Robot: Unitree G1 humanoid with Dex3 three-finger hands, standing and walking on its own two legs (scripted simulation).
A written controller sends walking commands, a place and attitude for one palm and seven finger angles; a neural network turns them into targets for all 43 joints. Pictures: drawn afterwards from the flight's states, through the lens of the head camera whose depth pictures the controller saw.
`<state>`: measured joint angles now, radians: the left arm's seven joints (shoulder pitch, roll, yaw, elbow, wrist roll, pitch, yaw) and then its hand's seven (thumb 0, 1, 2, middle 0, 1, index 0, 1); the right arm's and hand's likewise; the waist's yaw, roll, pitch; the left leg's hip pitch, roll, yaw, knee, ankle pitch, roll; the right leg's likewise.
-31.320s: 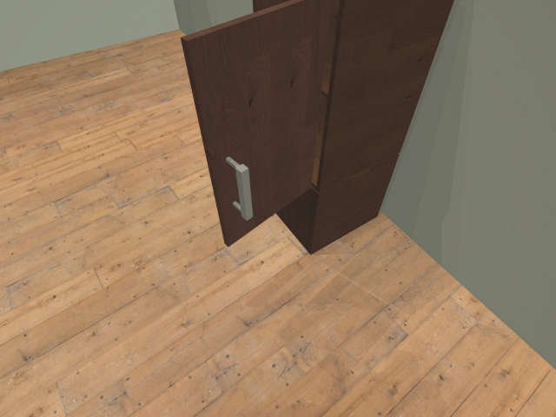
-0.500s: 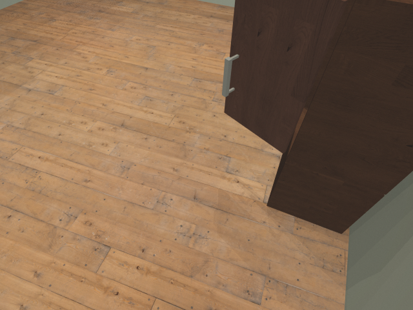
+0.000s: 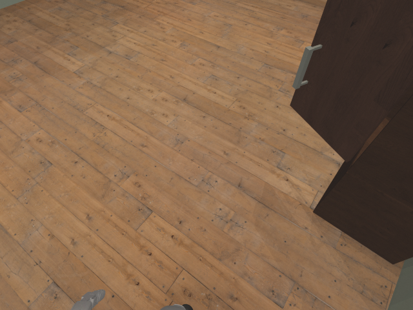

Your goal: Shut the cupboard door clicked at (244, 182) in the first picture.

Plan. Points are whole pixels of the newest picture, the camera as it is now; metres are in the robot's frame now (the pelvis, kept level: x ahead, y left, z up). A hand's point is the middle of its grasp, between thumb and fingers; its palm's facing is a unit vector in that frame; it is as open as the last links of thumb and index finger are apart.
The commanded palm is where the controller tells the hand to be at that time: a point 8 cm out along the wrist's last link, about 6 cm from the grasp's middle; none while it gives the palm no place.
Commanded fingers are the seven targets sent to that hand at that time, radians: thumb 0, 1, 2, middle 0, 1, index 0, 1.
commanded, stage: walk to a spot facing it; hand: left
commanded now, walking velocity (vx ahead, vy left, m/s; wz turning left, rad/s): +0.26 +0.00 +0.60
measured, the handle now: (306, 67) +0.92 -0.36 -0.10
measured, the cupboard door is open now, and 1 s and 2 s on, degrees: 66 66 66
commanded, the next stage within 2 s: turn to face it in 1.24 s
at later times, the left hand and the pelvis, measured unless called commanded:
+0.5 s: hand out of the picture -0.06 +0.23 -0.18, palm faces +0.38 -0.89 -0.25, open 7.4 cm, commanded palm none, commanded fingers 0.00 0.90 0.90 -0.20 -0.30 -0.20 -0.30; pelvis +0.07 +0.05 -0.01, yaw +20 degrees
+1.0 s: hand (89, 240) +0.28 +0.30 -0.15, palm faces +0.50 -0.84 -0.22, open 7.3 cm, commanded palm none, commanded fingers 0.00 0.90 0.90 -0.20 -0.30 -0.20 -0.30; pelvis +0.28 +0.09 +0.00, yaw +32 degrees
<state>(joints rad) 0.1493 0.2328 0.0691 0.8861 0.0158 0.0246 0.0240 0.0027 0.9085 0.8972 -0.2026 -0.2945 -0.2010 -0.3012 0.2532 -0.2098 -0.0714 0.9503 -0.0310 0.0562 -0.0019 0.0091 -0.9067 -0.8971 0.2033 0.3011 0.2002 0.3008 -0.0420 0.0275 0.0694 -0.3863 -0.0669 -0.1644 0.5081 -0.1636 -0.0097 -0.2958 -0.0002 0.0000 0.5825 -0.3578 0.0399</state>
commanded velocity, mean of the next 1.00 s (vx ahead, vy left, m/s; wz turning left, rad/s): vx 0.33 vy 0.00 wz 0.50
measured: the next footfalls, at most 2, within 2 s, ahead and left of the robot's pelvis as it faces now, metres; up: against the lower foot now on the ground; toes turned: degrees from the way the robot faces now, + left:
right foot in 0.02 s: +0.03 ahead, -0.13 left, +0.00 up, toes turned +1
left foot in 0.44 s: +0.09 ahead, +0.17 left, +0.00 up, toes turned +25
